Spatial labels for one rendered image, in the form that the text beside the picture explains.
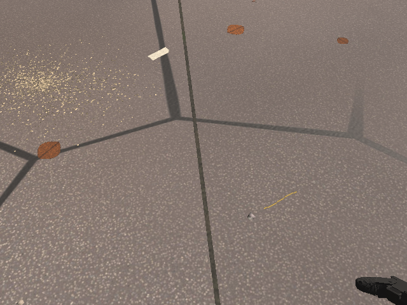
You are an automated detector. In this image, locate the robot right hand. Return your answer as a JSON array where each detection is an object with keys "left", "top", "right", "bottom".
[{"left": 355, "top": 276, "right": 407, "bottom": 305}]

